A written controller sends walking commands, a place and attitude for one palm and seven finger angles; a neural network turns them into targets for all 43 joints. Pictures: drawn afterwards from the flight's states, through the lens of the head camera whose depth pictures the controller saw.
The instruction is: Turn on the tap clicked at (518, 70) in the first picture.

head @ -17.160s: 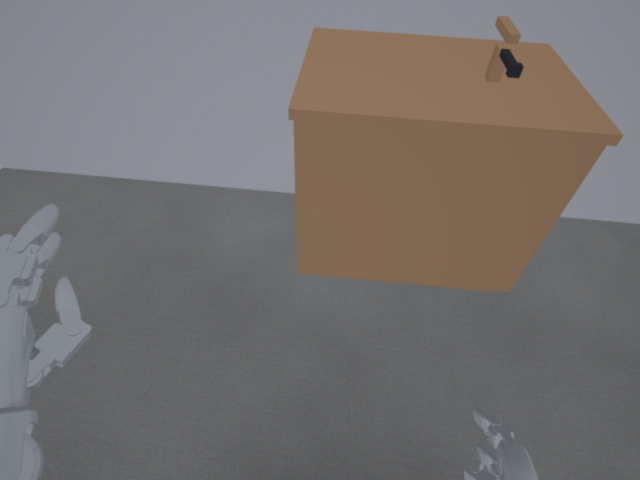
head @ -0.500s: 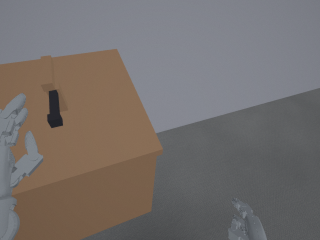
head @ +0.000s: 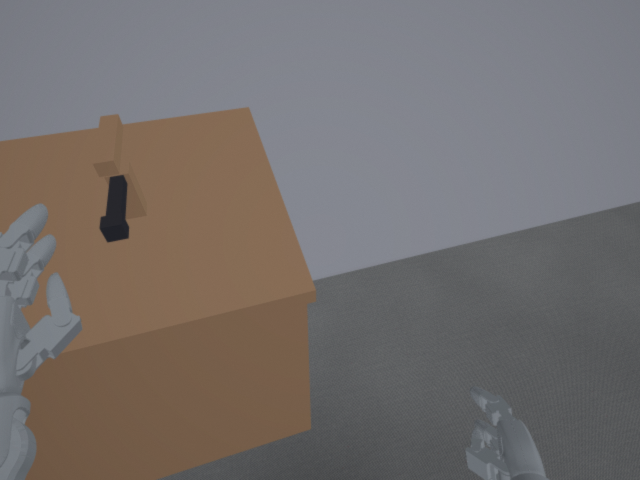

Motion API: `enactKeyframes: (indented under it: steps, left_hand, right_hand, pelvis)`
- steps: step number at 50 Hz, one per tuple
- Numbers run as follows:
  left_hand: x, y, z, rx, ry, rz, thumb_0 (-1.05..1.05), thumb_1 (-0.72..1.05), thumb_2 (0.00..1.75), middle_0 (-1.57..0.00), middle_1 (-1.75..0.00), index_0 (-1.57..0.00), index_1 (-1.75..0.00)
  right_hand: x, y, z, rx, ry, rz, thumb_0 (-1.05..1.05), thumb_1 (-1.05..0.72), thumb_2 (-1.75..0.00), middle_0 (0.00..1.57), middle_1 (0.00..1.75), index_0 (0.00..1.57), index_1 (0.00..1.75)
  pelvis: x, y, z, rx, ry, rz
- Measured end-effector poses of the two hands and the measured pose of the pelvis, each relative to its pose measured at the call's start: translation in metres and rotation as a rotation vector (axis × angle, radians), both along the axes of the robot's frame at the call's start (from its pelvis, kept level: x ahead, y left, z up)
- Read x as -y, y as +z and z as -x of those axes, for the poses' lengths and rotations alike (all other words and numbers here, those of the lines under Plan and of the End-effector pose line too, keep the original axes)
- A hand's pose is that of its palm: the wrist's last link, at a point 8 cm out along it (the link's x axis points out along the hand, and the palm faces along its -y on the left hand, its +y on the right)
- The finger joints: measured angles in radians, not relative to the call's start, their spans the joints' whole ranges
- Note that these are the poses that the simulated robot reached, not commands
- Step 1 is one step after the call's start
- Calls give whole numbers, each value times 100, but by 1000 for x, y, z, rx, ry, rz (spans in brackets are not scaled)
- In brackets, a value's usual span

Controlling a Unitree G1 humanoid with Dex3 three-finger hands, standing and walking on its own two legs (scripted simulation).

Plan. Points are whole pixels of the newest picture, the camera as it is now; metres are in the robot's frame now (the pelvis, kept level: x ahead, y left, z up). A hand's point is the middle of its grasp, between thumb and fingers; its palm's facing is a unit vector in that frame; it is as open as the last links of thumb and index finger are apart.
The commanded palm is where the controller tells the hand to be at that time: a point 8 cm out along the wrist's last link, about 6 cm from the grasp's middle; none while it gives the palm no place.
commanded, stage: turn the palm inward beside the body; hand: left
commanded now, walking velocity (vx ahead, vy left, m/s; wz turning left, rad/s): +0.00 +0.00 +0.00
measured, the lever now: (114, 227) +0.39 +0.34 +0.09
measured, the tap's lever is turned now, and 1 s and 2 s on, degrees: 0 0 0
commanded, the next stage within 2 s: reach beside the lever's end, fingers flat in 1.84 s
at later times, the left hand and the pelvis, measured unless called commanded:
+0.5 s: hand (97, 314) +0.22 +0.25 +0.15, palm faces +0.49 -0.83 -0.25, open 7.4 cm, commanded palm +0.16 +0.28 +0.17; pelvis +0.03 -0.02 +0.00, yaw +1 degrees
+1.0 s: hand (100, 334) +0.20 +0.24 +0.15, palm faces +0.52 -0.84 -0.17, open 7.4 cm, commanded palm +0.14 +0.28 +0.16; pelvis +0.01 +0.00 +0.00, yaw +1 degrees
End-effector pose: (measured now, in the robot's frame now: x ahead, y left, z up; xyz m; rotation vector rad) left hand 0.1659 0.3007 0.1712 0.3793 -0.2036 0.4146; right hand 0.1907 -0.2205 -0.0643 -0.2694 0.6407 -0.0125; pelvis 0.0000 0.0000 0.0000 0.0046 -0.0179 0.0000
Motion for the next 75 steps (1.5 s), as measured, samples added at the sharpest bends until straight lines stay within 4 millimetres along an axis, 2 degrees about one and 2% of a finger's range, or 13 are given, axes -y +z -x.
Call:
enactKeyframes:
  steps: [4, 10, 15, 22, 28, 40, 47, 63, 75]
  left_hand:
    - [-4, 5, 10, 73, 108, 7, 2, 89, 90, -21, -30, -21, -30]
    - [8, 3, -6, -15, 97, 34, 1, 89, 90, -20, -30, -20, -30]
    - [18, 2, -18, -48, 58, 51, 1, 89, 90, -20, -30, -20, -30]
    - [16, -3, -12, -48, 79, 85, 1, 89, 90, -21, -30, -21, -30]
    - [19, -10, -8, -41, 91, 111, 1, 89, 90, -20, -30, -20, -30]
    - [21, -11, -1, -35, 104, 162, 1, 89, 90, -20, -30, -20, -30]
    - [25, -15, 5, -57, 118, 200, 2, 89, 90, -20, -30, -20, -30]
    - [38, -22, 16, -81, 146, 261, 2, 90, 90, -20, -30, -20, -30]
    - [44, -24, 12, -99, 177, 302, 2, 90, 90, -20, -30, -20, -30]
  right_hand:
    - [14, -8, -3, -10, 13, 19, 1, -91, -90, 20, 30, 20, 30]
    - [26, -18, -6, -13, -27, -1, 1, -91, -90, 20, 30, 20, 30]
    - [32, -21, -8, -14, -75, -29, 1, -91, -90, 20, 30, 20, 30]
    - [38, -22, -9, -33, -89, -15, 1, -91, -90, 20, 30, 20, 30]
    - [31, -22, -14, -29, -64, 7, 1, -91, -90, 20, 30, 20, 30]
    - [-7, -12, -23, 37, -10, -41, 1, -91, -90, 20, 30, 20, 30]
    - [-19, -8, -23, 54, 17, -50, 1, -90, -90, 20, 30, 20, 30]
    - [-9, -6, -17, 56, 12, -31, 1, -90, -90, 20, 30, 20, 30]
    - [-3, -6, -25, 57, 8, -39, 1, -91, -90, 20, 30, 20, 30]
  pelvis:
    - [14, -4, 4, 3, 29, 6]
    - [26, -5, -1, 4, 31, 6]
    - [29, -4, -13, -12, 14, -4]
    - [25, -4, -27, -31, 9, -12]
    - [17, -5, -28, -38, 18, -9]
    - [6, -4, -21, -22, 19, -1]
    - [3, -2, -14, -4, 21, 2]
    - [6, 0, -11, 15, 24, 3]
    - [14, 1, -17, 19, 30, 2]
